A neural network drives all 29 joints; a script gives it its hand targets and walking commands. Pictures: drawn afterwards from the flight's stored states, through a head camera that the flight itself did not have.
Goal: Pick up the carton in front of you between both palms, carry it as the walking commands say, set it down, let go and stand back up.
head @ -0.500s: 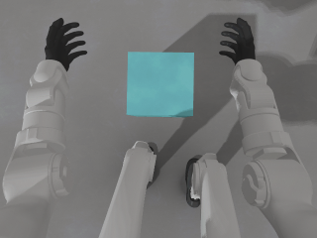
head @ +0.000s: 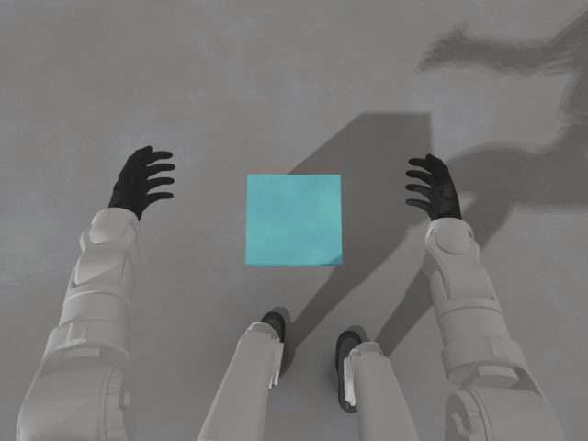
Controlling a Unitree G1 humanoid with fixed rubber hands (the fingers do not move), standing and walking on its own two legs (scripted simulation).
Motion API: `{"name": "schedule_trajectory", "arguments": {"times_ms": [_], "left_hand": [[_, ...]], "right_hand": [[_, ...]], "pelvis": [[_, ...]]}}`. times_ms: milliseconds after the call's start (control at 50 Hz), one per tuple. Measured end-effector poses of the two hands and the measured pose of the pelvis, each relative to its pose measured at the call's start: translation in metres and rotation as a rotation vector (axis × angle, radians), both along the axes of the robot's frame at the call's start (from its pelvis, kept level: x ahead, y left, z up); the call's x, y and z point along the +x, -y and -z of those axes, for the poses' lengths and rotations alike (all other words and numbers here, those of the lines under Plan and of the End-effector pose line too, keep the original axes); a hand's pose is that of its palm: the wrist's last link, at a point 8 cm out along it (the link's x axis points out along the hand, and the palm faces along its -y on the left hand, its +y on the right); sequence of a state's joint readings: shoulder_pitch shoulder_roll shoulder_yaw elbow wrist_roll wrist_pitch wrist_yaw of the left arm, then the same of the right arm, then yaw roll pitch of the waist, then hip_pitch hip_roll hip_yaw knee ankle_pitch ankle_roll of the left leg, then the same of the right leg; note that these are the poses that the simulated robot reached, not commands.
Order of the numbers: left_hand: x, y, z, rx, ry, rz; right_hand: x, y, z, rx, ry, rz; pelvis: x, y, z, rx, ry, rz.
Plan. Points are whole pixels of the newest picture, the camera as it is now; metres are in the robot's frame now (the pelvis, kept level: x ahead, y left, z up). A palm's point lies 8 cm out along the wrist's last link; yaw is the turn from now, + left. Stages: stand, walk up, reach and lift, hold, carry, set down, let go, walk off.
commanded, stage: let go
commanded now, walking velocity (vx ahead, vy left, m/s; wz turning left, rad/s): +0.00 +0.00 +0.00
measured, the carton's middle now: (293, 225) +0.43 +0.07 -0.55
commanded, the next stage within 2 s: stand in 1.04 s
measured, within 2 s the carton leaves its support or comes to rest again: neither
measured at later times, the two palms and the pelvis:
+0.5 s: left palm (90, 338) +0.23 +0.23 +0.02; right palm (583, 355) +0.27 -0.23 +0.00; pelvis +0.06 -0.02 +0.09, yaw +2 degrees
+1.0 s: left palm (100, 359) +0.22 +0.21 +0.03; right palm out of the picture +0.23 -0.26 +0.03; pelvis +0.07 -0.04 +0.09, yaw +3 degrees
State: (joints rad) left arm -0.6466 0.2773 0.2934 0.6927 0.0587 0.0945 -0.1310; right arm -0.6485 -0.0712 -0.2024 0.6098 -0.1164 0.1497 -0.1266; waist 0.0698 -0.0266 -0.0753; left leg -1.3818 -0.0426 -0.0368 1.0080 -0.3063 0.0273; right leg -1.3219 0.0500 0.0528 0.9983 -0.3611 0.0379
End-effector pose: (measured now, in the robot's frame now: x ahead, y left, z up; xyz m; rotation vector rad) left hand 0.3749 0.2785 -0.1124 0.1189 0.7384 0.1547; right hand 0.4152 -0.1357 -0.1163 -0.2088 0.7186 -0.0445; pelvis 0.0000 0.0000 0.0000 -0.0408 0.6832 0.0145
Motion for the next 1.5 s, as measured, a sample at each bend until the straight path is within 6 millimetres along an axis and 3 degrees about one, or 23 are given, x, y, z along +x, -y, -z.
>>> {"name": "schedule_trajectory", "arguments": {"times_ms": [80,200,460,580,740,940,1080,1260,1500], "left_hand": [[-0.026,0.0,-0.022,0.013,-0.033,0.026],[-0.056,0.005,-0.057,0.011,-0.037,0.031],[-0.133,0.046,-0.121,0.009,-0.052,0.033],[-0.155,0.064,-0.138,0.006,-0.054,0.041],[-0.156,0.081,-0.142,0.003,-0.053,0.062],[-0.155,0.08,-0.142,0.015,-0.069,0.066],[-0.154,0.057,-0.143,0.085,-0.071,0.024],[-0.169,0.014,-0.124,0.159,-0.129,0.008],[-0.175,-0.001,-0.112,0.172,-0.202,0.026]], "right_hand": [[-0.028,0.011,-0.021,-0.005,-0.026,0.007],[-0.053,0.028,-0.054,0.004,-0.027,-0.001],[-0.132,0.082,-0.111,0.017,-0.047,0.003],[-0.161,0.11,-0.134,0.012,-0.047,0.004],[-0.181,0.133,-0.147,0.01,-0.062,0.013],[-0.18,0.127,-0.148,0.021,-0.069,0.011],[-0.185,0.123,-0.138,-0.03,-0.084,0.021],[-0.203,0.16,-0.133,-0.19,-0.176,0.071],[-0.205,0.159,-0.13,-0.208,-0.214,0.098]], "pelvis": [[0.012,-0.003,-0.021,0.005,0.069,-0.002],[0.029,-0.005,-0.044,0.016,0.169,-0.007],[0.059,0.011,-0.085,0.045,0.432,-0.006],[0.067,0.025,-0.095,0.059,0.569,-0.01],[0.068,0.04,-0.097,0.068,0.705,-0.016],[0.066,0.039,-0.096,0.066,0.764,-0.019],[0.067,0.03,-0.093,0.063,0.74,-0.023],[0.071,0.019,-0.091,0.048,0.694,-0.009],[0.077,0.008,-0.093,0.044,0.693,0.001]]}}
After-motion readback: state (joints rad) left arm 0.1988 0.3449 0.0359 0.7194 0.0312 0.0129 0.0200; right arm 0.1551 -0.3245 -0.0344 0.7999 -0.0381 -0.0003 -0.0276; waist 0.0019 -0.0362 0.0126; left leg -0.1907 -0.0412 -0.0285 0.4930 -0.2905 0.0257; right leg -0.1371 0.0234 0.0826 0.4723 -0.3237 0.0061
